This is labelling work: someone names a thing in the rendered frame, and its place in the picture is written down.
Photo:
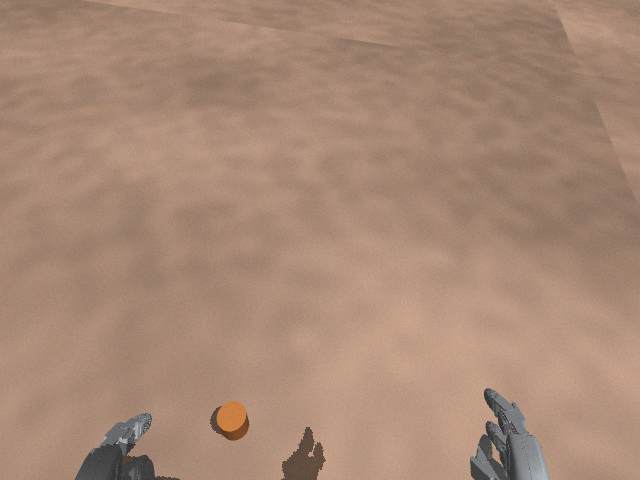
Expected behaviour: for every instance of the left robot hand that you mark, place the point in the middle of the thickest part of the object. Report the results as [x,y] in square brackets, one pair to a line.
[105,462]

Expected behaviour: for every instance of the right robot hand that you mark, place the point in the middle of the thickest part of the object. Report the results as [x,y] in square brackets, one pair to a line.
[521,454]

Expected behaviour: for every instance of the can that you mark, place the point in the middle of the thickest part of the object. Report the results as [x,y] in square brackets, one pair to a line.
[232,420]

